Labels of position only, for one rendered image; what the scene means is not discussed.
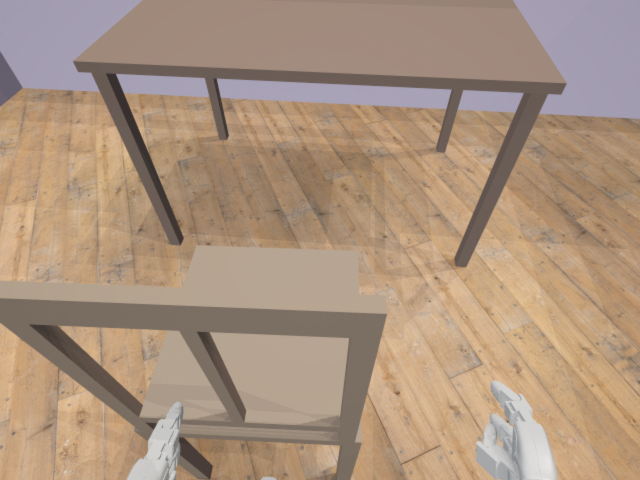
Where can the robot left hand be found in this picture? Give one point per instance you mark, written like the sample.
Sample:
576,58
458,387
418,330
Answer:
163,449

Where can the chair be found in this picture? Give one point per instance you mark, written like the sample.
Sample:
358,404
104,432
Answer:
263,344

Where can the robot right hand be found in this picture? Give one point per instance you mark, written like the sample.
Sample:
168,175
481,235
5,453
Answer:
526,452

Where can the table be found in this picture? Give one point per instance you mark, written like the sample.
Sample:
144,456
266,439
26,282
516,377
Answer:
478,45

